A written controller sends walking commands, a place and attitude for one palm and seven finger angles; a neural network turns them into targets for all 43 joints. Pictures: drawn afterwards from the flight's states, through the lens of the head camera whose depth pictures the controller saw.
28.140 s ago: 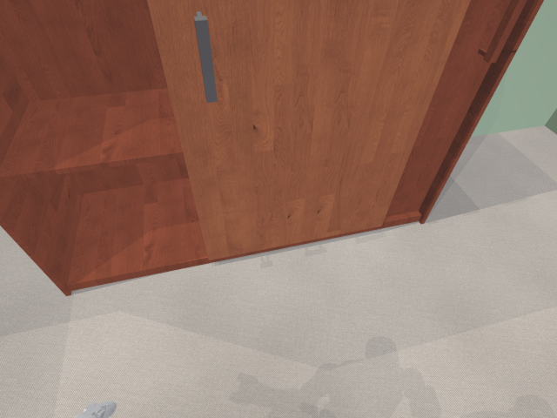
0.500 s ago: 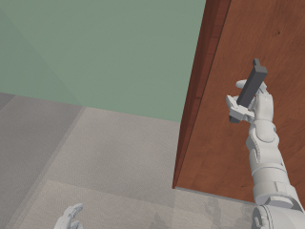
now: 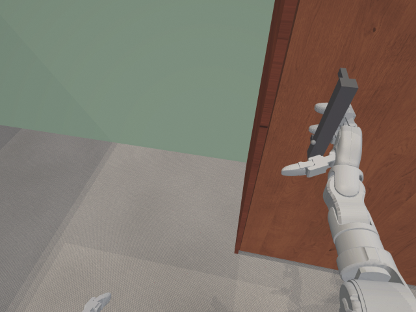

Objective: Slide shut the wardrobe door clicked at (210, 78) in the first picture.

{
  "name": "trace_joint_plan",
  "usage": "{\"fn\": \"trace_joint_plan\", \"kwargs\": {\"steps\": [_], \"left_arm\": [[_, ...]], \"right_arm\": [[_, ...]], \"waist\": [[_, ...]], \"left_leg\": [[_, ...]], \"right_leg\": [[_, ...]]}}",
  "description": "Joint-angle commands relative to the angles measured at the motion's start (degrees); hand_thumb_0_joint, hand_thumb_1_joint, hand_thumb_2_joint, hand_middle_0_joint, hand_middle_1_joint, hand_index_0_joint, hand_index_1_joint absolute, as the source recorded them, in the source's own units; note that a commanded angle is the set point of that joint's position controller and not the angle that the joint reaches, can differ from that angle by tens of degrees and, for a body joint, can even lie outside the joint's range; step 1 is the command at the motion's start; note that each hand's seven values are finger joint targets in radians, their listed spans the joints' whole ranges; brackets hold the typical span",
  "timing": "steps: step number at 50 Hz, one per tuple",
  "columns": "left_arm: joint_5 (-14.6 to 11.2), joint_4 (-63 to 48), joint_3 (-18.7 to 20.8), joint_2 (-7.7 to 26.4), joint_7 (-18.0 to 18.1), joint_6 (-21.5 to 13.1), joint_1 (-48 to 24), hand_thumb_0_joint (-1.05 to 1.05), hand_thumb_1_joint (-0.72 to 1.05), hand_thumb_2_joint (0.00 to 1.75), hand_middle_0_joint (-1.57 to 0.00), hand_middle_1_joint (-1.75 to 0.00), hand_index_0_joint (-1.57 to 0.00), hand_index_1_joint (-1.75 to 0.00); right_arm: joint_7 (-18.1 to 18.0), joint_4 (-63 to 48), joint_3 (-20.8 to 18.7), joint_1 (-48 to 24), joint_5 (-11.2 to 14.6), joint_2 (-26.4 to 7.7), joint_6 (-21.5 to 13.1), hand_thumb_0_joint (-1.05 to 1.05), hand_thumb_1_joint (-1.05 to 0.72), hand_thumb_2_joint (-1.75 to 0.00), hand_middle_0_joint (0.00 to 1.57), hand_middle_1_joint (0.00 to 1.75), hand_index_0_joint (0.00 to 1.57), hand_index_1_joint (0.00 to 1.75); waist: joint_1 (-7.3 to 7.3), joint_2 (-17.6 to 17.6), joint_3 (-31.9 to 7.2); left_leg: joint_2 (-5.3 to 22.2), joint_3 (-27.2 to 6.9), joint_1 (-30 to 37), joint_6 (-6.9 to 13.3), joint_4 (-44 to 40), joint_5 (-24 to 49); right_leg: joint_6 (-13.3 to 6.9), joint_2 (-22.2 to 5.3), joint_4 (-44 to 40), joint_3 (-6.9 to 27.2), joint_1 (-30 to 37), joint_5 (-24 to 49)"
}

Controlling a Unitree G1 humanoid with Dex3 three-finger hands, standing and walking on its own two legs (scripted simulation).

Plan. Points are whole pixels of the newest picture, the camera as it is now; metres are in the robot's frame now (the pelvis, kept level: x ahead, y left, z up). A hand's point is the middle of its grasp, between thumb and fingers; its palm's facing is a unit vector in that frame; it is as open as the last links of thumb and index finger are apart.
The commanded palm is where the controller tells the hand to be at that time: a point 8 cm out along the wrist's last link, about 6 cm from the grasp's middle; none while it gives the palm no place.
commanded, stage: slip the hand off the handle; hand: right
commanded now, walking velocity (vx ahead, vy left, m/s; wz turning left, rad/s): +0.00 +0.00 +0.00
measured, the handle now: (327, 117) +0.46 -0.20 +0.15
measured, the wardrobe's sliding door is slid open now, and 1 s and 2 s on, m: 0.00 0.00 0.00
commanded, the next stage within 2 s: draw the hand back to the body in 1.38 s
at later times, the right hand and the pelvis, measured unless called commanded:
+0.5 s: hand (317, 142) +0.42 -0.18 +0.12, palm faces +0.19 +0.97 -0.16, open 14.2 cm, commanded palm +0.38 -0.26 +0.11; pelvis +0.01 +0.00 +0.00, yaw +1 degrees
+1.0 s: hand (337, 171) +0.37 -0.22 +0.09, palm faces +0.27 +0.95 -0.16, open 14.6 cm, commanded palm +0.32 -0.25 +0.11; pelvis +0.03 +0.01 +0.00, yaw +1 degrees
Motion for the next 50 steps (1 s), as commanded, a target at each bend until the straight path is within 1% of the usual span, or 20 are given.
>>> {"fn": "trace_joint_plan", "kwargs": {"steps": [1, 2, 3, 4, 5, 7, 9, 13, 15, 19, 21, 27, 31, 34, 39, 40, 43, 46, 48, 50], "left_arm": [[0.31, -5.65, 3.29, 8.34, 0.42, -2.06, -0.38, 0.0, 0.9, 0.9, -0.2, -0.3, -0.2, -0.3], [0.4, -6.29, 3.32, 8.89, 0.22, -1.69, -0.07, 0.0, 0.9, 0.9, -0.2, -0.3, -0.2, -0.3], [0.6, -6.65, 3.38, 9.16, 0.3, -1.32, -0.42, 0.0, 0.9, 0.9, -0.2, -0.3, -0.2, -0.3], [0.56, -7.4, 3.52, 8.91, 0.2, -0.93, -0.59, 0.0, 0.9, 0.9, -0.2, -0.3, -0.2, -0.3], [0.48, -8.0, 3.42, 8.36, 0.16, -0.74, -1.01, 0.0, 0.9, 0.9, -0.2, -0.3, -0.2, -0.3], [0.32, -8.22, 3.24, 8.18, 0.32, -0.22, -1.46, 0.0, 0.9, 0.9, -0.2, -0.3, -0.2, -0.3], [0.18, -8.6, 2.85, 8.46, 0.61, 0.32, -1.86, 0.0, 0.9, 0.9, -0.2, -0.3, -0.2, -0.3], [0.38, -9.62, 2.76, 8.46, 1.19, 1.4, -2.25, 0.0, 0.9, 0.9, -0.2, -0.3, -0.2, -0.3], [0.13, -10.18, 2.45, 8.32, 1.33, 1.87, -2.68, 0.0, 0.9, 0.9, -0.2, -0.3, -0.2, -0.3], [-0.04, -10.94, 2.1, 8.41, 2.07, 3.01, -3.28, 0.0, 0.9, 0.9, -0.2, -0.3, -0.2, -0.3], [-0.21, -11.1, 2.02, 8.34, 2.31, 3.31, -3.47, 0.0, 0.9, 0.9, -0.2, -0.3, -0.2, -0.3], [-0.15, -11.55, 2.24, 8.42, 2.96, 4.39, -3.54, 0.0, 0.9, 0.9, -0.2, -0.3, -0.2, -0.3], [-0.19, -11.74, 2.31, 8.39, 2.87, 4.75, -3.62, 0.0, 0.9, 0.9, -0.2, -0.3, -0.2, -0.3], [-0.03, -11.46, 2.44, 8.72, 3.2, 4.84, -3.58, 0.0, 0.9, 0.9, -0.2, -0.3, -0.2, -0.3], [0.01, -12.43, 3.26, 8.47, 2.26, 3.61, -3.28, 0.0, 0.9, 0.9, -0.2, -0.3, -0.2, -0.3], [0.06, -12.37, 3.57, 8.53, 2.07, 3.3, -3.18, 0.0, 0.9, 0.9, -0.2, -0.3, -0.2, -0.3], [0.25, -12.49, 3.96, 8.36, 1.51, 1.79, -3.78, 0.0, 0.9, 0.9, -0.2, -0.3, -0.2, -0.3], [0.2, -11.96, 3.92, 8.61, 1.57, 0.6, -4.64, 0.0, 0.9, 0.9, -0.2, -0.3, -0.2, -0.3], [0.31, -11.87, 4.03, 8.59, 1.85, 0.0, -5.36, 0.0, 0.9, 0.9, -0.2, -0.3, -0.2, -0.3], [0.18, -12.05, 3.78, 8.05, 1.76, -0.62, -6.19, 0.0, 0.9, 0.9, -0.2, -0.3, -0.2, -0.3]], "right_arm": [[0.24, -2.52, 3.19, -21.91, -0.31, -0.57, 0.73, 0.0, 0.55, -0.2, 0.25, 1.15, 0.25, 1.15], [0.32, -3.64, 0.83, -20.98, -0.27, -2.92, 0.43, 0.0, 0.55, -0.2, 0.25, 1.15, 0.25, 1.15], [0.26, -5.65, -1.45, -21.45, -0.9, -6.37, -0.29, 0.0, 0.55, -0.2, 0.25, 1.15, 0.25, 1.15], [0.51, -8.01, -2.05, -21.47, -1.29, -7.67, -0.75, 0.0, 0.55, -0.2, 0.25, 1.15, 0.25, 1.15], [0.9, -8.86, -0.23, -20.74, -1.42, -5.67, -0.68, 0.0, 0.55, -0.2, 0.25, 1.15, 0.25, 1.15], [1.25, -9.29, -0.56, -21.34, -1.23, -5.9, -0.42, 0.0, 0.55, -0.2, 0.25, 1.15, 0.25, 1.15], [1.41, -6.74, -2.32, -19.39, -0.55, -7.51, 0.26, 0.0, 0.55, -0.2, 0.25, 1.15, 0.25, 1.15], [2.12, -8.88, -6.03, -17.59, -0.14, -11.67, 0.54, 0.0, 0.55, -0.2, 0.25, 1.15, 0.25, 1.15], [2.93, -8.73, -6.22, -16.33, 0.69, -11.8, 0.93, 0.0, 0.55, -0.2, 0.25, 1.15, 0.25, 1.15], [3.87, -8.61, -9.52, -14.9, 0.99, -16.23, 1.44, 0.0, 0.55, -0.2, 0.25, 1.15, 0.25, 1.15], [4.34, -7.8, -9.69, -14.47, 1.51, -16.1, 1.75, 0.0, 0.55, -0.2, 0.25, 1.15, 0.25, 1.15], [5.73, -9.47, -13.78, -10.58, 3.23, -19.89, 2.07, 0.0, 0.55, -0.2, 0.25, 1.15, 0.25, 1.15], [6.19, -10.65, -14.16, -8.65, 3.78, -19.68, 1.95, 0.0, 0.55, -0.2, 0.25, 1.15, 0.25, 1.15], [6.54, -11.28, -15.93, -10.81, 3.3, -23.05, 1.1, 0.0, 0.55, -0.2, 0.25, 1.15, 0.25, 1.15], [8.56, -18.99, -13.8, -3.11, 5.14, -17.92, -1.46, 0.0, 0.55, -0.2, 0.25, 1.15, 0.25, 1.15], [8.75, -21.97, -14.15, -2.69, 5.26, -18.36, -2.26, 0.0, 0.55, -0.2, 0.25, 1.15, 0.25, 1.15], [9.49, -31.17, -9.57, -1.81, 5.28, -14.18, -4.44, 0.0, 0.55, -0.2, 0.25, 1.15, 0.25, 1.15], [9.6, -33.92, -9.2, 3.59, 6.32, -13.29, -4.23, 0.0, 0.55, -0.2, 0.25, 1.15, 0.25, 1.15], [9.29, -37.59, -9.9, 6.03, 6.21, -14.14, -3.63, 0.0, 0.55, -0.2, 0.25, 1.15, 0.25, 1.15], [9.19, -39.63, -8.83, 10.67, 6.45, -12.36, -2.52, 0.0, 0.55, -0.2, 0.25, 1.15, 0.25, 1.15]], "waist": [[4.4, 3.69, -7.06], [3.06, 4.67, -7.78], [2.42, 3.09, -9.41], [1.83, 0.77, -13.1], [1.81, -0.17, -13.42], [1.96, -1.24, -12.34], [1.89, 1.59, -9.68], [0.47, 1.38, -12.59], [0.55, 2.15, -11.49], [-0.33, 1.72, -10.24], [-0.38, 1.35, -9.13], [-1.65, 2.73, -11.18], [-1.57, 2.47, -10.59], [-0.96, 1.93, -10.75], [-1.88, 0.17, -15.68], [-1.67, -0.2, -16.77], [-0.62, -4.24, -17.72], [-0.83, -2.58, -15.32], [-1.46, -3.78, -15.71], [-2.01, -3.16, -15.13]], "left_leg": [[-1.52, 0.96, -5.48, 2.01, -6.33, 1.28], [-1.32, 0.88, -4.63, 2.0, -6.1, 0.84], [-1.27, 0.38, -3.48, 2.2, -6.0, 1.54], [-1.16, 0.19, -2.46, 2.29, -5.46, 2.15], [-1.19, 0.31, -2.75, 2.33, -5.25, 2.04], [-1.27, 0.49, -3.86, 2.41, -4.92, 1.47], [-1.27, 0.35, -3.5, 2.19, -5.66, 0.15], [-1.29, -0.07, -0.61, 2.26, -5.69, 1.34], [-1.21, -0.09, -0.49, 2.1, -6.15, 0.72], [-0.89, -0.68, 0.68, 2.0, -6.94, -0.4], [-0.9, -0.73, 0.31, 1.99, -7.3, -1.21], [-0.69, -1.56, 3.7, 1.71, -7.95, 0.84], [-0.71, -1.75, 3.6, 1.54, -8.12, 1.26], [-0.63, -2.6, 3.26, 1.3, -8.37, -0.07], [-1.41, -1.85, 5.22, 1.73, -6.13, 6.74], [-1.61, -1.86, 5.53, 1.7, -5.63, 8.47], [-2.2, -1.06, 3.75, 2.04, -4.1, 10.56], [-2.31, -0.37, 2.7, 1.86, -4.04, 9.9], [-2.26, -0.25, 3.33, 2.06, -3.82, 10.04], [-2.1, 0.14, 3.73, 2.0, -3.58, 10.86]], "right_leg": [[1.11, -2.01, -7.52, 4.58, 10.67, -3.01], [1.07, -1.79, -7.29, 4.27, 8.96, -3.19], [0.81, -1.43, -6.67, 3.63, 9.37, -1.8], [0.98, -1.28, -6.43, 3.37, 10.95, -0.31], [1.14, -1.4, -6.46, 3.5, 11.78, -0.35], [1.41, -1.61, -6.72, 4.11, 11.82, -1.8], [1.01, -1.46, -7.01, 3.96, 9.02, -4.15], [0.81, -1.07, -6.43, 3.16, 8.82, -1.83], [0.77, -1.05, -6.54, 2.83, 8.04, -2.46], [0.56, -0.79, -6.65, 2.08, 6.13, -3.16], [0.58, -0.71, -6.83, 1.94, 5.9, -4.13], [0.35, -0.3, -6.1, 0.54, 5.06, -1.03], [0.23, -0.25, -5.87, 0.09, 4.82, -0.73], [-0.09, -0.26, -5.34, -0.15, 4.04, -1.7], [-0.03, -0.5, -4.45, -0.08, 7.72, 3.83], [-0.07, -0.62, -4.03, -0.09, 8.84, 5.53], [0.13, -1.17, -3.16, 0.57, 12.68, 9.28], [0.37, -1.41, -3.51, 1.47, 12.7, 9.08], [0.57, -1.4, -3.67, 1.57, 13.17, 9.77], [0.79, -1.41, -3.92, 1.81, 13.6, 10.87]]}}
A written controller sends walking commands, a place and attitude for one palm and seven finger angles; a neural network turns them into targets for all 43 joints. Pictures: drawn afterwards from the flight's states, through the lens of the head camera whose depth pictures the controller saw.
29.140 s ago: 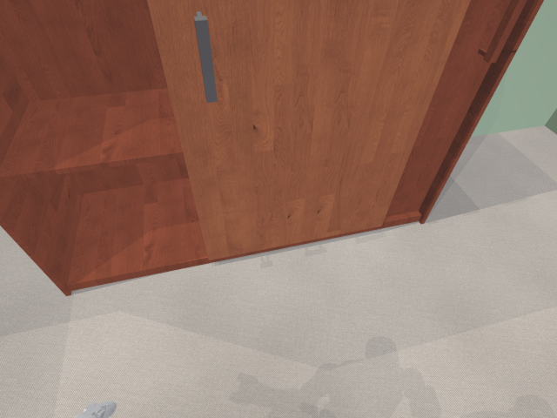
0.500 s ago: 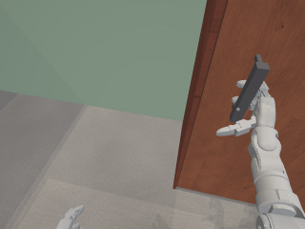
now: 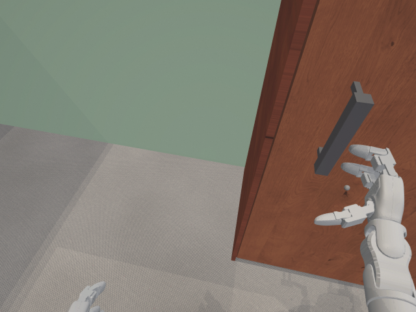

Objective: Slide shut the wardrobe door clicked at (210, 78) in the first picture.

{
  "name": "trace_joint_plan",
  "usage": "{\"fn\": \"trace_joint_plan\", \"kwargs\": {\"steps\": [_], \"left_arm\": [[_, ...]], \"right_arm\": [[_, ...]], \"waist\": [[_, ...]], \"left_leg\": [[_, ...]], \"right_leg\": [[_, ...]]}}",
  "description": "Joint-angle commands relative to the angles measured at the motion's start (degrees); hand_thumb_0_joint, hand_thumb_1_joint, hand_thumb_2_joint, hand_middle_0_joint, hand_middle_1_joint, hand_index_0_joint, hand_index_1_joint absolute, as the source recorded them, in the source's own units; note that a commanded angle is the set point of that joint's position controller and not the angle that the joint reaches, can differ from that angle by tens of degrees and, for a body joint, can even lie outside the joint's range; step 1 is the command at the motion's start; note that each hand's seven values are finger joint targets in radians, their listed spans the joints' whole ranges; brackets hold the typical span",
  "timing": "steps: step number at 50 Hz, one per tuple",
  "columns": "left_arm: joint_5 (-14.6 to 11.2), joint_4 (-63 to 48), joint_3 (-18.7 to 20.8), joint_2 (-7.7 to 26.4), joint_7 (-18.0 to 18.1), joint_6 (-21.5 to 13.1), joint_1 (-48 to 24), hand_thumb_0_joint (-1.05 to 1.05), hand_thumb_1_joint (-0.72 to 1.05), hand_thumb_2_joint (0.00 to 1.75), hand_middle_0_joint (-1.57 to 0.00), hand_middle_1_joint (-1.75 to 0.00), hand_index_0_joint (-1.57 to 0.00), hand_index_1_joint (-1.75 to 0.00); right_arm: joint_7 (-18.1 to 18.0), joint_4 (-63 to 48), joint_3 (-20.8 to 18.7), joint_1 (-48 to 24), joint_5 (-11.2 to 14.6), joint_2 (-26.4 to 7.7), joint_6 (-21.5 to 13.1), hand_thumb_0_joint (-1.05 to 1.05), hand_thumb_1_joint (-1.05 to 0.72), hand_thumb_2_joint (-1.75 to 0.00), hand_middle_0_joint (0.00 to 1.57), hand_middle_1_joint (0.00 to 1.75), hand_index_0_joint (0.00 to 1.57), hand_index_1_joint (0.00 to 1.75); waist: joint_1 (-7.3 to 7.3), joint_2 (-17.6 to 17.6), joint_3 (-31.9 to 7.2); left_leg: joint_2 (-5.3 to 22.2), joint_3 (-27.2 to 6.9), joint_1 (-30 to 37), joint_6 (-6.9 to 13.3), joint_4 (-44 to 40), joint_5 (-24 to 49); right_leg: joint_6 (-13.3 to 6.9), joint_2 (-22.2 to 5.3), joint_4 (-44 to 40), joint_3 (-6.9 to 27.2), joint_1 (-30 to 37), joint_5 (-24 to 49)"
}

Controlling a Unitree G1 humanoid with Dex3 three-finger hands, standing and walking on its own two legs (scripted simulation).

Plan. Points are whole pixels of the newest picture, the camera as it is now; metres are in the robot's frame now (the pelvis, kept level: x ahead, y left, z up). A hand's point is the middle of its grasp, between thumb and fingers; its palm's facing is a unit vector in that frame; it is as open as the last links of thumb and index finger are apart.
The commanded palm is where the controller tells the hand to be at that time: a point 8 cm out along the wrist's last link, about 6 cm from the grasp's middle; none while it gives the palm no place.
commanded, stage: slip the hand off the handle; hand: right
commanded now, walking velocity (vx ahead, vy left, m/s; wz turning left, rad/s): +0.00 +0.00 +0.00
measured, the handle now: (337, 131) +0.42 -0.22 +0.15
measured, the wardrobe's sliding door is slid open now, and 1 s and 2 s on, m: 0.00 0.00 0.00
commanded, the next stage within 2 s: draw the hand back to the body in 0.38 s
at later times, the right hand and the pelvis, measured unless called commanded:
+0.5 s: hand (349, 230) +0.25 -0.21 +0.10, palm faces +0.28 +0.94 -0.18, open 14.7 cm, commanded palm +0.22 -0.25 +0.11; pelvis +0.01 +0.01 +0.00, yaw -2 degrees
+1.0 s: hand (373, 236) +0.23 -0.22 +0.13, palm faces +0.21 +0.98 -0.04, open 14.6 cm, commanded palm +0.19 -0.26 +0.14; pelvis +0.00 +0.01 +0.01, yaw -2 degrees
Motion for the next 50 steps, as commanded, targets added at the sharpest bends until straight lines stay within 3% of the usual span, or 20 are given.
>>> {"fn": "trace_joint_plan", "kwargs": {"steps": [1, 2, 5, 10, 12, 13, 20, 23, 25, 26, 28, 29, 30, 32, 33, 34, 37, 41, 44, 50], "left_arm": [[0.06, -8.53, 2.77, 6.75, 0.54, -4.28, -5.42, 0.0, 0.9, 0.9, -0.2, -0.3, -0.2, -0.3], [0.04, -8.83, 2.55, 6.53, 0.57, -4.5, -6.06, 0.0, 0.9, 0.9, -0.2, -0.3, -0.2, -0.3], [0.06, -9.21, 2.23, 6.33, 0.63, -4.8, -6.97, 0.0, 0.9, 0.9, -0.2, -0.3, -0.2, -0.3], [0.11, -10.03, 1.72, 5.37, 0.61, -5.12, -8.25, 0.0, 0.9, 0.9, -0.2, -0.3, -0.2, -0.3], [0.17, -10.37, 1.44, 5.17, 0.58, -5.32, -8.63, 0.0, 0.9, 0.9, -0.2, -0.3, -0.2, -0.3], [0.3, -10.44, 1.44, 5.26, 0.67, -5.36, -8.63, 0.0, 0.9, 0.9, -0.2, -0.3, -0.2, -0.3], [0.48, -11.23, 0.84, 4.43, 0.82, -5.85, -9.9, 0.0, 0.9, 0.9, -0.2, -0.3, -0.2, -0.3], [0.69, -10.58, 0.56, 4.61, 1.37, -6.1, -10.25, 0.0, 0.9, 0.9, -0.2, -0.3, -0.2, -0.3], [0.7, -10.26, 0.39, 4.38, 1.54, -6.64, -10.57, 0.0, 0.9, 0.9, -0.2, -0.3, -0.2, -0.3], [-0.55, -9.67, -0.25, 5.35, 2.43, -7.86, -11.44, 0.0, 0.9, 0.9, -0.2, -0.3, -0.2, -0.3], [-1.14, -9.41, -0.43, 5.4, 4.03, -9.61, -11.62, 0.0, 0.9, 0.9, -0.2, -0.3, -0.2, -0.3], [-1.14, -9.7, -0.64, 4.99, 4.08, -10.05, -11.5, 0.0, 0.9, 0.9, -0.2, -0.3, -0.2, -0.3], [-1.25, -9.58, -0.83, 4.73, 3.96, -10.24, -11.46, 0.0, 0.9, 0.9, -0.2, -0.3, -0.2, -0.3], [-1.4, -9.83, -0.79, 4.5, 3.38, -10.52, -11.67, 0.0, 0.9, 0.9, -0.2, -0.3, -0.2, -0.3], [-1.44, -10.14, -0.61, 4.69, 3.1, -10.72, -11.7, 0.0, 0.9, 0.9, -0.2, -0.3, -0.2, -0.3], [-1.67, -10.38, -0.67, 4.66, 2.91, -11.0, -11.89, 0.0, 0.9, 0.9, -0.2, -0.3, -0.2, -0.3], [-1.74, -10.5, -0.28, 5.06, 2.7, -11.83, -11.47, 0.0, 0.9, 0.9, -0.2, -0.3, -0.2, -0.3], [-1.86, -11.01, -0.14, 5.1, 2.56, -13.1, -11.39, 0.0, 0.9, 0.9, -0.2, -0.3, -0.2, -0.3], [-1.74, -10.69, 0.04, 5.53, 2.79, -13.71, -11.24, 0.0, 0.9, 0.9, -0.2, -0.3, -0.2, -0.3], [-1.94, -10.54, -0.27, 5.06, 3.14, -14.52, -11.88, 0.0, 0.9, 0.9, -0.2, -0.3, -0.2, -0.3]], "right_arm": [[-0.35, -19.32, -1.3, -11.12, 0.91, -9.96, -2.31, 0.0, 0.55, -0.2, 0.25, 1.15, 0.25, 1.15], [-0.45, -21.44, -0.53, -9.97, 0.81, -9.27, -1.9, 0.0, 0.55, -0.2, 0.25, 1.15, 0.25, 1.15], [-0.8, -23.5, -1.11, -4.75, 1.17, -9.31, -0.01, 0.0, 0.55, -0.2, 0.25, 1.15, 0.25, 1.15], [-0.82, -29.2, 0.55, 1.37, 1.18, -6.83, 1.63, 0.0, 0.55, -0.2, 0.25, 1.15, 0.25, 1.15], [-0.66, -31.54, 2.03, 1.68, 0.98, -5.81, 2.08, 0.0, 0.55, -0.2, 0.25, 1.15, 0.25, 1.15], [-0.62, -32.49, 2.38, 2.82, 0.82, -5.83, 2.26, 0.0, 0.55, -0.2, 0.25, 1.15, 0.25, 1.15], [-0.19, -38.19, 2.83, 10.27, 1.03, -4.98, 3.21, 0.0, 0.55, -0.2, 0.25, 1.15, 0.25, 1.15], [-0.81, -39.02, 2.31, 5.82, 0.78, -6.28, 3.07, 0.0, 0.55, -0.2, 0.25, 1.15, 0.25, 1.15], [-0.81, -37.33, 3.05, 5.63, 0.98, -5.07, 2.71, 0.0, 0.55, -0.2, 0.25, 1.15, 0.25, 1.15], [5.54, -35.15, 3.12, 3.92, 11.74, -0.78, 4.4, 0.0, 0.55, -0.2, 0.25, 1.15, 0.25, 1.15], [10.59, -36.1, -2.34, 3.11, 13.48, -8.67, 5.71, 0.0, 0.55, -0.2, 0.25, 1.15, 0.25, 1.15], [11.26, -36.45, -2.93, 3.17, 12.58, -9.73, 6.38, 0.0, 0.55, -0.2, 0.25, 1.15, 0.25, 1.15], [11.26, -34.34, -3.68, 4.81, 11.78, -10.26, 7.26, 0.0, 0.55, -0.2, 0.25, 1.15, 0.25, 1.15], [10.91, -32.44, -4.31, 7.06, 11.72, -9.3, 8.4, 0.0, 0.55, -0.2, 0.25, 1.15, 0.25, 1.15], [10.85, -32.46, -5.48, 8.44, 12.39, -9.51, 8.87, 0.0, 0.55, -0.2, 0.25, 1.15, 0.25, 1.15], [10.95, -32.48, -4.58, 8.17, 12.71, -8.28, 9.18, 0.0, 0.55, -0.2, 0.25, 1.15, 0.25, 1.15], [11.18, -33.1, -6.15, 9.18, 13.64, -8.97, 9.92, 0.0, 0.55, -0.2, 0.25, 1.15, 0.25, 1.15], [11.41, -38.13, -3.97, 8.44, 12.83, -8.02, 9.77, 0.0, 0.55, -0.2, 0.25, 1.15, 0.25, 1.15], [11.16, -39.45, -6.43, 9.96, 13.1, -10.39, 9.89, 0.0, 0.55, -0.2, 0.25, 1.15, 0.25, 1.15], [10.86, -42.57, -6.42, 11.42, 13.15, -9.64, 11.04, 0.0, 0.37, -0.29, 0.24, 1.04, 0.24, 1.04]], "waist": [[-0.98, -0.84, -13.67], [-1.36, -2.02, -13.49], [-1.66, 0.46, -11.43], [-2.12, -0.4, -10.91], [-1.8, -1.04, -10.0], [-1.47, 0.59, -9.45], [-2.06, -0.36, -8.43], [-1.2, -0.16, -6.86], [-1.28, -0.15, -6.74], [-0.1, 2.7, -9.38], [-2.23, 0.06, -11.16], [-2.95, -0.97, -11.33], [-3.25, -1.16, -8.65], [-3.75, -0.48, -5.7], [-4.27, 0.72, -6.16], [-3.84, 1.76, -5.8], [-3.89, 2.52, -6.09], [-3.4, -1.36, -6.37], [-3.47, 1.51, -6.64], [-3.84, -0.85, -5.35]], "left_leg": [[-0.76, 1.07, 2.52, 1.38, -4.53, 13.68], [-0.67, 1.15, 2.66, 1.48, -4.35, 13.76], [-0.55, 1.27, 3.29, 1.26, -4.74, 14.25], [-0.5, 1.51, 4.08, 1.41, -4.46, 15.29], [-0.46, 1.7, 3.53, 1.45, -4.41, 14.43], [-0.51, 1.56, 3.69, 1.4, -4.72, 14.79], [-0.18, 1.63, 3.87, 1.37, -4.66, 14.41], [-0.16, 1.31, 2.53, 1.37, -5.22, 11.54], [-0.03, 1.32, 2.03, 1.36, -5.26, 10.05], [0.04, 1.24, 6.43, 1.55, -7.21, 11.33], [0.47, 0.07, 9.07, 1.39, -7.92, 14.09], [0.68, 0.15, 9.29, 1.31, -7.78, 15.03], [0.57, 0.34, 8.55, 1.29, -8.07, 14.66], [0.5, 0.57, 7.79, 1.23, -8.79, 13.55], [0.42, 0.42, 8.81, 1.21, -9.2, 13.19], [0.5, 0.61, 8.36, 1.01, -9.44, 12.42], [0.48, 0.14, 8.27, 0.67, -10.05, 12.05], [0.39, 0.4, 7.43, 0.84, -9.75, 11.28], [0.61, -0.12, 7.93, 0.46, -10.34, 11.16], [0.4, 0.67, 7.5, 0.7, -10.66, 8.8]], "right_leg": [[0.25, -0.16, -6.04, 2.52, 12.05, 14.85], [0.4, -0.14, -6.24, 2.64, 12.4, 15.28], [0.31, -0.08, -6.33, 2.59, 11.29, 14.97], [0.63, -0.05, -6.23, 2.63, 12.19, 16.41], [0.83, -0.03, -6.36, 3.05, 12.29, 15.73], [0.47, -0.06, -5.96, 2.93, 12.11, 15.76], [0.65, 0.34, -5.93, 3.0, 11.68, 14.68], [0.52, 0.46, -5.77, 3.41, 10.68, 11.59], [0.58, 0.63, -5.92, 3.52, 10.57, 10.03], [0.58, 0.9, -6.58, 3.43, 11.83, 8.79], [0.08, 1.19, -7.06, 2.59, 11.99, 10.09], [0.1, 1.32, -7.79, 2.83, 12.06, 11.25], [0.16, 1.27, -8.37, 2.72, 11.45, 11.24], [0.24, 1.24, -9.14, 2.65, 10.7, 10.66], [0.21, 1.26, -9.08, 2.6, 10.41, 10.65], [0.2, 1.22, -9.32, 2.41, 10.37, 10.09], [0.07, 1.3, -9.16, 2.16, 10.71, 9.7], [0.06, 1.13, -9.33, 2.25, 12.54, 9.58], [-0.2, 1.17, -9.11, 2.23, 12.01, 9.3], [0.02, 1.09, -10.23, 2.63, 13.1, 8.0]]}}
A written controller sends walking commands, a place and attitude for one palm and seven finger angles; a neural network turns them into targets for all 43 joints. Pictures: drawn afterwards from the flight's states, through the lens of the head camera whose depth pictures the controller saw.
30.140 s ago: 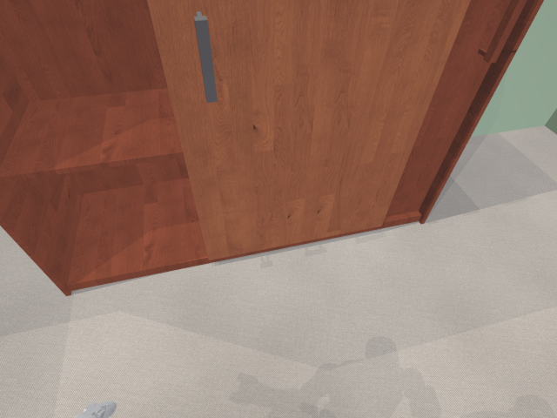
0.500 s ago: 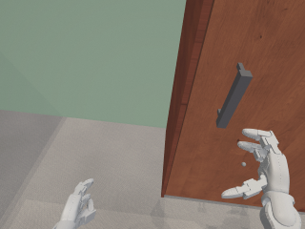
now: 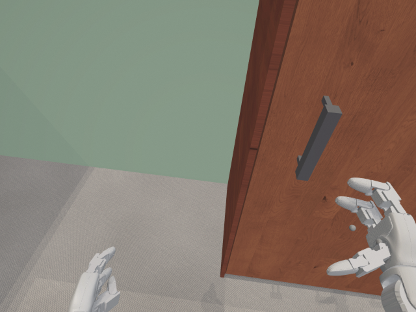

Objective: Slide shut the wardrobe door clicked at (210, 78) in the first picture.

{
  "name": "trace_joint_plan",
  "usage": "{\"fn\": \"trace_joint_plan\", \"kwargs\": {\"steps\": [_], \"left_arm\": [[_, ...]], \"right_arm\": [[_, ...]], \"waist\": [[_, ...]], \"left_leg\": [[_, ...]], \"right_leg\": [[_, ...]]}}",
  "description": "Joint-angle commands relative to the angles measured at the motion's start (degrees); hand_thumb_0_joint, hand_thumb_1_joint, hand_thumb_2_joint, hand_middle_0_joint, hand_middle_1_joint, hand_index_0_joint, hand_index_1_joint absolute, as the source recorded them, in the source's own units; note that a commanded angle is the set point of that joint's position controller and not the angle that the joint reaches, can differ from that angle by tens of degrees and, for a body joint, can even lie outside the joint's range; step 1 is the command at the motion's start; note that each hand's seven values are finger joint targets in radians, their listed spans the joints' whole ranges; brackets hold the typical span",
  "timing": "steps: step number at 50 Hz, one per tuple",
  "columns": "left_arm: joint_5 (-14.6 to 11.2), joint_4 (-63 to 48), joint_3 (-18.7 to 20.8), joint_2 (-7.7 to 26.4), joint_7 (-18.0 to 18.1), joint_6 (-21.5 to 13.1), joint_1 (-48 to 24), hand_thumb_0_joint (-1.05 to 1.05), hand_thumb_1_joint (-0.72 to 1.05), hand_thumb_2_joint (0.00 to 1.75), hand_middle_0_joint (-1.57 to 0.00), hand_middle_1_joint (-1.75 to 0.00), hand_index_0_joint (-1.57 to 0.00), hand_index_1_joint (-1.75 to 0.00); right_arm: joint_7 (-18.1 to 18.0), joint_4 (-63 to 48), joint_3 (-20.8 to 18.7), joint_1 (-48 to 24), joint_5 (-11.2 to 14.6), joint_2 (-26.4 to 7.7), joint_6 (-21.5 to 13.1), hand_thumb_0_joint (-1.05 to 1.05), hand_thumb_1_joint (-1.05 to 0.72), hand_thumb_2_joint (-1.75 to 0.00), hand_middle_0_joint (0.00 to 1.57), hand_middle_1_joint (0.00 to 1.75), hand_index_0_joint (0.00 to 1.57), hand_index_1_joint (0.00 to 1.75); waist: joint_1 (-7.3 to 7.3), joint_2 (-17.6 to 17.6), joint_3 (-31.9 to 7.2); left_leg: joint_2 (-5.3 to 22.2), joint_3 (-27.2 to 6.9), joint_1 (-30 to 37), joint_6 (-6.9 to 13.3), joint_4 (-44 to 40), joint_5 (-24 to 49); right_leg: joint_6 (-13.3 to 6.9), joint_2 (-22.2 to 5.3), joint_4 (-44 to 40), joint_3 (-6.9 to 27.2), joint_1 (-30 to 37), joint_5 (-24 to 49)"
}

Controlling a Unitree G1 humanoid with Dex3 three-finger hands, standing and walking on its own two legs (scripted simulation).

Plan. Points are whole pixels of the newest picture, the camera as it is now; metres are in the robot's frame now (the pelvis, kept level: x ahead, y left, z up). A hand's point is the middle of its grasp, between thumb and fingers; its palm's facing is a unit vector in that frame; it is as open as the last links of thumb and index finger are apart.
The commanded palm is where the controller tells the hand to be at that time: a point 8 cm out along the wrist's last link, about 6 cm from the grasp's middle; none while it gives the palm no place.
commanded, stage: draw the hand back to the body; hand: right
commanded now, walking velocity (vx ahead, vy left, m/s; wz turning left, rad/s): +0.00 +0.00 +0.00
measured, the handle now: (313, 139) +0.43 -0.22 +0.14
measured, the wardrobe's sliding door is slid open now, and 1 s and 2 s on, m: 0.00 0.00 0.00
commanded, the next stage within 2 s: step back with the hand held close in 1.08 s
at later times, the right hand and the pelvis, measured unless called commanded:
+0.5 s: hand (379, 225) +0.22 -0.26 +0.15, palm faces +0.37 +0.87 -0.33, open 10.8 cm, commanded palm +0.18 -0.29 +0.16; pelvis +0.02 -0.02 +0.01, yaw +1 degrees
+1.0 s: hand (389, 228) +0.21 -0.26 +0.16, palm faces +0.40 +0.85 -0.34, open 7.5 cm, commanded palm +0.17 -0.29 +0.17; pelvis +0.02 -0.01 +0.02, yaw +1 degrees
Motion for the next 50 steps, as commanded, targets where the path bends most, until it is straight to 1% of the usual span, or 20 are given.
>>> {"fn": "trace_joint_plan", "kwargs": {"steps": [1, 2, 4, 5, 7, 9, 10, 13, 14, 17, 21, 28, 30, 32, 35, 39, 40, 45, 47, 50], "left_arm": [[1.92, -8.3, 3.03, 5.31, 0.4, -2.6, -8.72, 0.0, 0.9, 0.9, -0.2, -0.3, -0.2, -0.3], [2.36, -8.48, 2.84, 4.67, 0.27, -1.81, -8.69, 0.0, 0.9, 0.9, -0.2, -0.3, -0.2, -0.3], [2.45, -8.3, 2.77, 4.28, -0.12, -0.09, -8.69, 0.0, 0.9, 0.9, -0.2, -0.3, -0.2, -0.3], [2.41, -8.57, 2.76, 4.24, -0.23, 0.77, -8.98, 0.0, 0.9, 0.9, -0.2, -0.3, -0.2, -0.3], [2.53, -8.68, 2.77, 4.21, -0.25, 1.83, -9.42, 0.0, 0.9, 0.9, -0.2, -0.3, -0.2, -0.3], [2.63, -8.63, 2.72, 4.18, -0.16, 2.6, -9.68, 0.0, 0.9, 0.9, -0.2, -0.3, -0.2, -0.3], [2.79, -8.71, 2.71, 4.16, -0.15, 2.87, -9.71, 0.0, 0.9, 0.9, -0.2, -0.3, -0.2, -0.3], [3.08, -8.44, 2.71, 4.05, -0.12, 3.59, -9.94, 0.0, 0.9, 0.9, -0.2, -0.3, -0.2, -0.3], [3.06, -8.61, 2.64, 3.83, -0.17, 3.75, -10.07, 0.0, 0.9, 0.9, -0.2, -0.3, -0.2, -0.3], [3.14, -8.64, 2.69, 3.68, -0.57, 4.35, -10.06, 0.0, 0.9, 0.9, -0.2, -0.3, -0.2, -0.3], [3.21, -8.71, 2.75, 3.63, -1.03, 5.04, -10.24, 0.0, 0.9, 0.9, -0.2, -0.3, -0.2, -0.3], [3.47, -8.97, 3.2, 3.69, -1.61, 5.91, -9.99, 0.0, 0.9, 0.9, -0.2, -0.3, -0.2, -0.3], [3.27, -9.16, 3.19, 3.46, -1.75, 6.27, -10.24, 0.0, 0.9, 0.9, -0.2, -0.3, -0.2, -0.3], [3.27, -9.2, 3.31, 3.46, -1.74, 6.36, -10.17, 0.0, 0.9, 0.9, -0.2, -0.3, -0.2, -0.3], [3.32, -9.21, 3.29, 3.38, -1.81, 6.51, -10.22, 0.0, 0.9, 0.9, -0.2, -0.3, -0.2, -0.3], [3.26, -9.11, 3.37, 3.48, -1.67, 6.8, -10.26, 0.0, 0.9, 0.9, -0.2, -0.3, -0.2, -0.3], [3.3, -9.28, 3.42, 3.45, -1.56, 6.91, -10.31, 0.0, 0.9, 0.9, -0.2, -0.3, -0.2, -0.3], [3.38, -9.17, 3.43, 3.31, -1.29, 7.1, -10.63, 0.0, 0.9, 0.9, -0.2, -0.3, -0.2, -0.3], [3.33, -9.14, 3.4, 3.25, -1.3, 6.93, -10.83, 0.0, 0.9, 0.9, -0.2, -0.3, -0.2, -0.3], [3.41, -9.1, 3.38, 3.14, -1.07, 6.92, -11.06, 0.0, 0.9, 0.9, -0.2, -0.3, -0.2, -0.3]], "right_arm": [[-7.06, -18.52, -6.75, -12.08, -7.78, -19.27, -5.21, 0.0, 0.33, -0.31, 0.24, 1.02, 0.24, 1.02], [-9.66, -16.11, -4.31, -7.91, -8.75, -14.41, -5.36, 0.0, 0.3, -0.32, 0.24, 1.0, 0.24, 1.0], [-12.2, -15.89, -1.65, -3.85, -10.77, -11.77, -5.67, 0.0, 0.22, -0.36, 0.24, 0.96, 0.24, 0.96], [-12.93, -16.75, -0.96, -2.81, -11.26, -11.2, -5.79, 0.0, 0.19, -0.37, 0.24, 0.94, 0.24, 0.94], [-14.34, -18.42, -1.44, -3.88, -12.28, -12.29, -6.38, 0.0, 0.12, -0.41, 0.24, 0.89, 0.24, 0.89], [-15.11, -19.06, -1.29, -3.93, -12.88, -12.34, -6.6, 0.0, 0.04, -0.44, 0.23, 0.85, 0.23, 0.85], [-15.45, -19.98, -1.54, -3.51, -13.2, -12.56, -6.85, 0.0, 0.01, -0.46, 0.23, 0.83, 0.23, 0.83], [-16.03, -21.23, -2.61, -2.23, -13.59, -13.42, -7.14, 0.0, -0.1, -0.51, 0.23, 0.77, 0.23, 0.77], [-16.07, -21.04, -2.46, -1.34, -13.68, -12.88, -7.1, 0.0, -0.14, -0.53, 0.23, 0.75, 0.23, 0.75], [-16.17, -23.24, -2.55, 0.35, -14.02, -12.56, -7.2, 0.0, -0.25, -0.58, 0.22, 0.68, 0.22, 0.68], [-16.03, -23.46, -2.78, 2.98, -13.93, -12.04, -6.67, 0.0, -0.39, -0.65, 0.22, 0.6, 0.22, 0.6], [-15.93, -26.55, -4.94, 5.79, -14.05, -13.33, -6.39, 0.0, -0.65, -0.78, 0.21, 0.45, 0.21, 0.45], [-15.78, -26.14, -4.75, 6.06, -13.83, -12.61, -6.25, 0.0, -0.72, -0.81, 0.21, 0.41, 0.21, 0.41], [-15.92, -27.83, -5.54, 5.85, -13.91, -13.31, -6.57, 0.0, -0.79, -0.85, 0.2, 0.36, 0.2, 0.36], [-15.87, -28.09, -5.92, 6.51, -13.81, -13.28, -6.46, 0.0, -0.9, -0.9, 0.2, 0.3, 0.2, 0.3], [-15.93, -26.78, -5.16, 6.39, -13.82, -12.6, -6.17, 0.0, -0.9, -0.9, 0.2, 0.3, 0.2, 0.3], [-15.96, -26.58, -5.18, 6.78, -13.67, -12.47, -6.14, 0.0, -0.9, -0.9, 0.2, 0.3, 0.2, 0.3], [-16.02, -27.04, -5.61, 6.2, -13.7, -13.03, -6.11, 0.0, -0.9, -0.9, 0.2, 0.3, 0.2, 0.3], [-16.12, -28.25, -5.55, 5.15, -13.86, -13.27, -6.4, 0.0, -0.9, -0.9, 0.2, 0.3, 0.2, 0.3], [-16.1, -26.96, -5.89, 6.26, -13.63, -13.21, -6.31, 0.0, -0.9, -0.9, 0.2, 0.3, 0.2, 0.3]], "waist": [[-0.85, 0.22, -2.71], [0.03, 1.71, -0.92], [0.17, 2.42, -0.06], [-0.01, 0.7, -0.26], [0.14, -0.48, -0.25], [0.33, 0.67, 0.14], [0.12, -0.6, -0.59], [-0.24, 0.47, -1.69], [-0.19, 0.88, -0.59], [-0.47, -1.58, -1.8], [-0.62, 0.16, 0.22], [-1.0, -0.35, -1.18], [-0.78, 0.37, 0.5], [-0.82, -1.32, -0.83], [-0.88, -0.56, -0.11], [-0.55, -0.77, 1.07], [-0.65, 0.9, 1.03], [-0.77, 0.91, 0.14], [-0.69, -0.94, 0.57], [-0.86, 1.1, 1.56]], "left_leg": [[1.5, -4.04, -1.15, -0.05, -10.65, 7.01], [2.06, -3.52, -1.67, -0.12, -11.16, 5.96], [1.9, -2.96, -0.57, -0.11, -11.51, 5.75], [1.82, -2.83, 0.04, -0.14, -11.61, 5.69], [1.68, -2.64, 1.03, -0.07, -12.08, 5.22], [1.51, -2.42, 1.93, -0.02, -12.85, 5.64], [1.54, -2.31, 2.79, 0.1, -12.72, 6.41], [1.36, -1.99, 5.35, 0.23, -13.28, 8.85], [1.4, -1.78, 5.3, 0.16, -13.12, 9.6], [1.33, -1.47, 7.11, 0.38, -12.83, 12.88], [1.05, -1.12, 7.66, 0.34, -13.48, 13.88], [1.05, -1.06, 10.04, 0.42, -13.64, 18.22], [1.1, -0.91, 9.15, 0.25, -13.91, 16.84], [1.11, -1.02, 9.48, 0.32, -13.92, 17.13], [1.03, -0.83, 9.61, 0.3, -14.08, 17.4], [1.11, -0.97, 8.94, 0.24, -14.77, 15.61], [1.1, -0.85, 9.05, 0.19, -14.73, 15.88], [1.18, -1.13, 9.5, 0.06, -15.09, 16.27], [1.19, -1.22, 9.27, 0.17, -15.41, 15.33], [1.2, -1.28, 9.32, 0.07, -15.96, 15.28]], "right_leg": [[-1.54, 0.88, -6.64, 0.94, 5.57, 6.02], [-1.64, 0.71, -6.69, 0.68, 5.75, 5.43], [-1.7, 0.13, -7.79, 0.48, 7.41, 5.72], [-1.64, 0.09, -8.61, 0.41, 8.29, 5.63], [-1.42, -0.06, -10.06, 0.5, 9.43, 5.06], [-1.48, -0.24, -11.11, 0.65, 10.44, 5.53], [-1.41, -0.24, -11.6, 0.75, 11.18, 6.11], [-1.32, -0.23, -12.58, 0.86, 12.27, 8.63], [-1.26, -0.42, -12.91, 0.82, 12.41, 9.28], [-0.89, -0.55, -13.67, 0.92, 14.07, 13.05], [-0.54, -0.97, -14.68, 1.21, 14.12, 14.94], [-0.16, -1.12, -14.47, 0.85, 15.29, 20.99], [-0.1, -1.33, -14.99, 0.85, 14.84, 19.22], [-0.1, -1.19, -14.81, 0.78, 15.66, 19.66], [-0.01, -1.24, -14.89, 0.83, 15.39, 19.99], [-0.22, -1.02, -15.32, 0.53, 15.03, 17.01], [-0.42, -0.94, -15.26, 0.5, 14.94, 16.84], [-0.72, -0.65, -15.11, 0.12, 15.4, 16.52], [-0.62, -0.5, -15.21, 0.11, 15.32, 15.47], [-0.91, -0.44, -15.24, -0.15, 14.79, 14.82]]}}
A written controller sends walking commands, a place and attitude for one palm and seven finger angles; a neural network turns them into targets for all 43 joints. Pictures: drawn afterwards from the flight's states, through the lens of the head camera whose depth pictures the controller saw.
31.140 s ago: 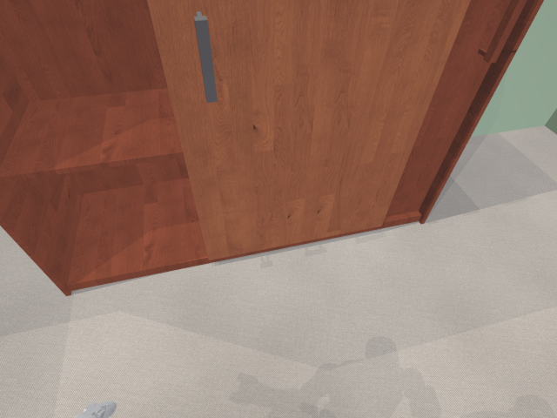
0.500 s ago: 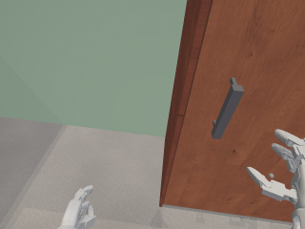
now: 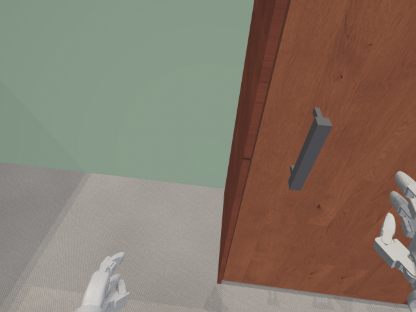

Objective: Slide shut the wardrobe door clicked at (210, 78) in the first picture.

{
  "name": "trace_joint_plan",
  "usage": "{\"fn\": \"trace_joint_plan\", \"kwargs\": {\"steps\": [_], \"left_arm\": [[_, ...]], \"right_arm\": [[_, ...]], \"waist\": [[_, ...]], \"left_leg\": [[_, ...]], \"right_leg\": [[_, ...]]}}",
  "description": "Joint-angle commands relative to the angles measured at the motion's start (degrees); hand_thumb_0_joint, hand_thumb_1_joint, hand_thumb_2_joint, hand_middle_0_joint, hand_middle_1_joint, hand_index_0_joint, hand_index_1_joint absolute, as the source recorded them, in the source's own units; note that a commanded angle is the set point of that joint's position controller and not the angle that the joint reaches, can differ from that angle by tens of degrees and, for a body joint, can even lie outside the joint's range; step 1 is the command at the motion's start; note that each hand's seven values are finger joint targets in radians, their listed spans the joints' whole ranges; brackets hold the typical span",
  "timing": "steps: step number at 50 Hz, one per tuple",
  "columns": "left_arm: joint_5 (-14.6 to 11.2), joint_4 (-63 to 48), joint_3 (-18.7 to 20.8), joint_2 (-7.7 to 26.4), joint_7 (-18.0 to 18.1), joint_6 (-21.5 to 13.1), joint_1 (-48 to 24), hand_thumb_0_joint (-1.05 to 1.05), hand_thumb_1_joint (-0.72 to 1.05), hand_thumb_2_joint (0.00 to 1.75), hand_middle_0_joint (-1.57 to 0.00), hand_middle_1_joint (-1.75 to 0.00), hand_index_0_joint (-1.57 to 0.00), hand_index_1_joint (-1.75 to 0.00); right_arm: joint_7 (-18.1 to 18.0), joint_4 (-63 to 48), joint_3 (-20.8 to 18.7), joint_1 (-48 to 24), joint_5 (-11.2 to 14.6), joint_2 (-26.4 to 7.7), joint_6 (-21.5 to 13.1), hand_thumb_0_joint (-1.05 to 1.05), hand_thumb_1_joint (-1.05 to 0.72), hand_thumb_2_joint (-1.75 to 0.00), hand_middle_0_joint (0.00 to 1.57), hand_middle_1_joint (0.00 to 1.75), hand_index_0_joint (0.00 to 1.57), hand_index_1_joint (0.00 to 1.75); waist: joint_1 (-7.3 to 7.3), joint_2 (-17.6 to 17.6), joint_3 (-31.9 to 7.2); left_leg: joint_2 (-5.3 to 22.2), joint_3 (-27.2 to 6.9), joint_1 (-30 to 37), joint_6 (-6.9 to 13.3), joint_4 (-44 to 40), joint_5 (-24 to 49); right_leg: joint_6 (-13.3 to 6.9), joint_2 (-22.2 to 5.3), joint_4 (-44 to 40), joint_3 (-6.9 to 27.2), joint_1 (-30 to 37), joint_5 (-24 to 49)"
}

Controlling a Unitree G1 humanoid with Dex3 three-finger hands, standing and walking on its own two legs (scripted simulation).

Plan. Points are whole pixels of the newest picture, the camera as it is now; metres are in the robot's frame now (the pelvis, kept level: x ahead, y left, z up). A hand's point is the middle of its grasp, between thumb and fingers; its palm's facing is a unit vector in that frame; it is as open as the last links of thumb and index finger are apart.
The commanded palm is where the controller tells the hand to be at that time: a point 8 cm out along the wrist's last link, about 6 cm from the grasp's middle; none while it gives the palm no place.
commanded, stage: draw the hand back to the body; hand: right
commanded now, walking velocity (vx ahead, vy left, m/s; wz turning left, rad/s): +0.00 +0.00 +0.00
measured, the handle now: (305, 150) +0.41 -0.21 +0.13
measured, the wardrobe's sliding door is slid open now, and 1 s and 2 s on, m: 0.00 0.00 0.00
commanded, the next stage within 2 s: step back with the hand held close in 0.08 s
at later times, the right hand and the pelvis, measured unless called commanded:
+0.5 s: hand (404, 248) +0.18 -0.28 +0.15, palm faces +0.38 +0.80 -0.46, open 7.4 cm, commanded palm +0.12 -0.32 +0.17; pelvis -0.02 -0.02 +0.00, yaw +1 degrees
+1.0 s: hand out of the picture +0.11 -0.31 +0.16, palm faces +0.47 +0.75 -0.46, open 7.4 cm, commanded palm +0.04 -0.34 +0.17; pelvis -0.09 -0.03 -0.01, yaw -3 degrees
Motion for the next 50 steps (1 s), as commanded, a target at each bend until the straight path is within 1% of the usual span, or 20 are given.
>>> {"fn": "trace_joint_plan", "kwargs": {"steps": [1, 9, 10, 11, 12, 16, 19, 22, 25, 29, 33, 35, 38, 40, 43, 45, 46, 47, 48, 50], "left_arm": [[0.13, -9.21, 2.63, 5.67, 0.61, -3.12, -8.17, 0.0, 0.9, 0.9, -0.2, -0.3, -0.2, -0.3], [0.17, -8.88, 2.7, 5.62, 0.82, -3.55, -8.31, 0.0, 0.9, 0.9, -0.2, -0.3, -0.2, -0.3], [-0.2, -9.49, 3.23, 6.74, 1.47, -3.58, -8.24, 0.0, 0.9, 0.9, -0.2, -0.3, -0.2, -0.3], [-0.41, -10.5, 2.51, 6.38, 1.43, -2.02, -7.85, 0.0, 0.9, 0.9, -0.2, -0.3, -0.2, -0.3], [-0.13, -8.76, 2.4, 5.01, 1.18, -1.0, -7.2, 0.0, 0.9, 0.9, -0.2, -0.3, -0.2, -0.3], [-0.07, -10.78, 3.56, 6.44, 0.59, 0.47, -5.92, 0.0, 0.9, 0.9, -0.2, -0.3, -0.2, -0.3], [-0.31, -11.85, 4.06, 7.22, 1.02, 1.24, -5.74, 0.0, 0.9, 0.9, -0.2, -0.3, -0.2, -0.3], [-0.48, -13.16, 4.26, 7.39, 1.53, 2.18, -6.14, 0.0, 0.9, 0.9, -0.2, -0.3, -0.2, -0.3], [-0.39, -14.16, 4.26, 7.6, 1.92, 2.39, -6.41, 0.0, 0.9, 0.9, -0.2, -0.3, -0.2, -0.3], [-0.31, -15.13, 4.6, 8.04, 1.95, 1.3, -6.18, 0.0, 0.9, 0.9, -0.2, -0.3, -0.2, -0.3], [-0.22, -14.73, 4.89, 8.35, 1.68, -0.09, -5.24, 0.0, 0.9, 0.9, -0.2, -0.3, -0.2, -0.3], [-0.37, -14.09, 4.9, 8.23, 1.43, -0.62, -4.14, 0.0, 0.9, 0.9, -0.2, -0.3, -0.2, -0.3], [-0.2, -13.11, 5.29, 8.18, 1.13, -1.17, -3.48, 0.0, 0.9, 0.9, -0.2, -0.3, -0.2, -0.3], [-0.16, -12.28, 4.89, 7.6, 1.0, -1.63, -3.45, 0.0, 0.9, 0.9, -0.2, -0.3, -0.2, -0.3], [0.23, -12.04, 4.62, 8.15, 1.59, -2.5, -4.44, 0.0, 0.9, 0.9, -0.2, -0.3, -0.2, -0.3], [0.22, -12.58, 4.69, 9.0, 1.97, -3.4, -5.1, 0.0, 0.9, 0.9, -0.2, -0.3, -0.2, -0.3], [0.48, -12.72, 4.99, 8.81, 1.82, -3.53, -4.72, 0.0, 0.9, 0.9, -0.2, -0.3, -0.2, -0.3], [0.78, -12.57, 5.26, 8.18, 1.54, -3.72, -4.24, 0.0, 0.9, 0.9, -0.2, -0.3, -0.2, -0.3], [0.67, -12.79, 5.36, 8.08, 1.33, -3.89, -4.27, 0.0, 0.9, 0.9, -0.2, -0.3, -0.2, -0.3], [0.98, -11.89, 5.13, 8.08, 0.73, -4.02, -3.85, 0.0, 0.9, 0.9, -0.2, -0.3, -0.2, -0.3]], "right_arm": [[-0.8, -12.32, -6.19, -6.13, 0.3, -10.06, -3.91, 0.0, -0.9, -0.9, 0.2, 0.3, 0.2, 0.3], [-0.79, -12.77, -5.87, -6.75, 0.18, -9.92, -4.31, 0.0, -0.9, -0.9, 0.2, 0.3, 0.2, 0.3], [-2.93, -20.77, -20.83, -13.34, 1.05, -24.82, -5.3, 0.0, -0.9, -0.9, 0.2, 0.3, 0.2, 0.3], [-3.01, -20.32, -23.45, -16.58, 0.5, -26.42, -7.99, 0.0, -0.9, -0.9, 0.2, 0.3, 0.2, 0.3], [-2.09, -11.72, -18.06, -8.09, 0.4, -18.68, -7.84, 0.0, -0.9, -0.9, 0.2, 0.3, 0.2, 0.3], [-0.96, -9.69, -10.92, 0.05, -0.24, -11.28, -8.67, 0.0, -0.9, -0.9, 0.2, 0.3, 0.2, 0.3], [-1.39, -10.71, -11.57, 2.4, -0.29, -12.4, -8.62, 0.0, -0.9, -0.9, 0.2, 0.3, 0.2, 0.3], [-2.01, -13.52, -14.15, 1.77, -0.39, -15.28, -9.02, 0.0, -0.9, -0.9, 0.2, 0.3, 0.2, 0.3], [-2.54, -17.15, -15.97, 1.18, -0.66, -17.02, -10.03, 0.0, -0.9, -0.9, 0.2, 0.3, 0.2, 0.3], [-2.72, -19.29, -17.79, 1.87, -1.29, -17.35, -11.5, 0.0, -0.9, -0.9, 0.2, 0.3, 0.2, 0.3], [-2.56, -17.01, -17.35, 2.24, -1.81, -15.39, -12.39, 0.0, -0.9, -0.9, 0.2, 0.3, 0.2, 0.3], [-2.64, -15.58, -16.8, 2.3, -2.2, -14.72, -12.6, 0.0, -0.9, -0.9, 0.2, 0.3, 0.2, 0.3], [-2.94, -16.44, -16.01, -0.59, -2.23, -15.37, -13.08, 0.0, -0.9, -0.9, 0.2, 0.3, 0.2, 0.3], [-3.51, -17.3, -14.74, -1.61, -2.14, -15.03, -13.65, 0.0, -0.9, -0.9, 0.2, 0.3, 0.2, 0.3], [-4.35, -20.66, -16.44, -3.85, -2.43, -17.36, -14.63, 0.0, -0.9, -0.9, 0.2, 0.3, 0.2, 0.3], [-4.26, -18.82, -17.41, -1.63, -3.73, -15.84, -15.45, 0.0, -0.9, -0.9, 0.2, 0.3, 0.2, 0.3], [-4.04, -18.04, -17.66, -1.69, -4.39, -15.54, -15.56, 0.0, -0.9, -0.9, 0.2, 0.3, 0.2, 0.3], [-3.83, -18.15, -18.63, -1.15, -4.42, -16.36, -15.74, 0.0, -0.9, -0.9, 0.2, 0.3, 0.2, 0.3], [-3.65, -17.89, -19.52, -0.07, -4.11, -17.32, -15.85, 0.0, -0.9, -0.9, 0.2, 0.3, 0.2, 0.3], [-3.0, -16.83, -18.58, 3.35, -3.76, -15.79, -16.09, 0.0, -0.9, -0.9, 0.2, 0.3, 0.2, 0.3]], "waist": [[0.11, -0.14, -2.99], [0.24, -1.83, -2.43], [-1.31, -3.5, -7.69], [2.31, -0.64, 1.14], [2.74, 4.38, 1.06], [2.97, 0.54, -5.76], [2.8, 2.48, -8.92], [2.68, 3.75, -9.32], [2.36, -1.56, -9.77], [1.97, -6.36, -9.22], [2.4, -4.8, -6.4], [2.99, -1.16, -5.64], [3.76, 5.09, -3.78], [4.2, 5.1, -2.91], [4.14, -1.84, -3.85], [3.14, -11.52, -4.97], [2.81, -12.32, -4.78], [2.61, -10.12, -5.85], [2.53, -7.22, -6.48], [2.67, -7.5, -4.63]], "left_leg": [[0.34, -0.13, -3.45, 1.16, -4.04, 10.85], [0.33, -0.47, -3.67, 1.15, -4.96, 10.15], [0.27, -1.09, -0.52, 1.43, -5.69, 11.36], [3.66, -6.74, -8.01, 1.86, -8.58, 15.96], [5.48, -6.96, -9.71, 2.08, -8.44, 16.81], [6.45, -5.16, -9.87, 1.26, -4.8, 19.86], [4.41, -2.62, -8.62, -0.06, -2.06, 21.41], [3.1, -2.14, -8.23, -0.42, -0.7, 19.34], [1.79, -2.0, -5.31, -0.37, 1.76, 16.46], [-0.37, -1.86, 1.68, -0.72, 7.89, 13.08], [-0.49, -2.98, 3.58, -0.51, 10.65, 10.16], [1.05, -5.01, 0.93, -0.02, 7.93, 9.6], [5.0, -9.87, -11.04, 2.23, -1.72, -3.6], [7.25, -10.39, -19.66, 3.67, -5.3, -9.61], [2.46, -4.95, -16.2, 1.13, -0.3, -8.5], [-3.92, -1.7, 1.04, -0.96, 14.82, -1.62], [-5.15, -1.71, 4.75, -0.92, 19.67, 1.56], [-4.82, -2.43, 4.23, -0.62, 19.19, 2.65], [-4.78, -3.46, 3.73, -0.46, 17.33, 2.0], [-4.7, -3.83, 1.87, 0.34, 10.96, 0.86]], "right_leg": [[0.1, -1.41, -3.83, 1.03, 2.36, 11.13], [0.04, -1.25, -3.98, 0.79, 2.96, 10.59], [0.4, -1.41, -3.65, 1.38, 3.21, 11.11], [-1.01, -1.56, -0.8, 2.84, -2.37, 8.45], [-0.92, -1.5, 1.48, 3.13, -2.53, 8.25], [-0.85, -2.97, 2.3, 1.87, -0.46, 15.06], [-1.1, -4.54, 0.47, 2.93, 0.15, 22.47], [-1.32, -5.04, -1.22, 3.95, -1.56, 22.22], [-1.78, -5.67, -3.48, 5.67, -5.86, 18.95], [-3.45, -7.64, -7.66, 8.73, -16.86, 6.4], [-4.59, -8.61, -9.5, 10.49, -26.55, -10.23], [-4.17, -7.43, -6.73, 9.35, -26.62, -13.25], [-2.21, -3.9, 0.63, 6.52, -20.2, -14.53], [-1.02, -2.64, 4.72, 5.34, -13.51, -11.45], [-1.78, -5.44, -4.36, 9.66, -15.57, -14.07], [-5.22, -12.3, -17.44, 18.81, -31.33, -29.82], [-6.59, -14.03, -18.82, 21.01, -35.24, -31.2], [-7.0, -13.93, -16.64, 20.56, -33.13, -26.28], [-6.96, -13.15, -14.04, 19.38, -31.95, -23.21], [-6.25, -11.31, -12.2, 17.23, -30.61, -21.15]]}}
